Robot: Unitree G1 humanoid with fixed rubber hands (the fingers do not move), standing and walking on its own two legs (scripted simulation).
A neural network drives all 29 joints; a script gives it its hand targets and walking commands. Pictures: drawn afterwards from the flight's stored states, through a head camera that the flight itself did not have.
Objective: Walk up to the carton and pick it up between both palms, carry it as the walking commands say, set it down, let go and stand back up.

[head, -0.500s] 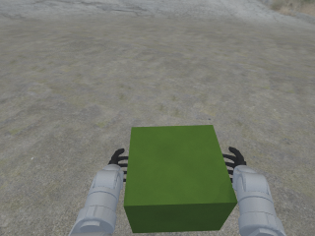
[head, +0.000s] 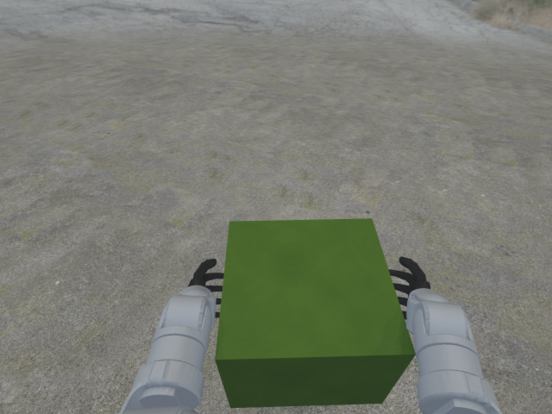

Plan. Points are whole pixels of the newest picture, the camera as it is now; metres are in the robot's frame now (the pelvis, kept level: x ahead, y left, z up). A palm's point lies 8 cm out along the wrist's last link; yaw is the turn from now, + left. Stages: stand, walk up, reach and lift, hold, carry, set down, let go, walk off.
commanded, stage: reach and lift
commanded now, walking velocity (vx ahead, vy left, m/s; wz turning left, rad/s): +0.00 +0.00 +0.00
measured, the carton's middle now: (303, 310) +0.34 +0.00 -0.01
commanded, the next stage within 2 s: hold in 0.36 s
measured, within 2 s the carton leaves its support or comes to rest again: neither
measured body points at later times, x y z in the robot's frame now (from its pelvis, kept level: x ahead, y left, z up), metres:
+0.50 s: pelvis +0.00 +0.00 +0.00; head -0.08 +0.02 +0.44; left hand +0.31 +0.17 +0.03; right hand +0.31 -0.17 +0.05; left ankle +0.05 +0.11 -0.73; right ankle +0.00 -0.13 -0.73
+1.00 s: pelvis +0.00 +0.00 +0.00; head -0.09 +0.02 +0.44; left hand +0.30 +0.17 +0.03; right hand +0.30 -0.17 +0.05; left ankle +0.05 +0.11 -0.73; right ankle +0.00 -0.12 -0.73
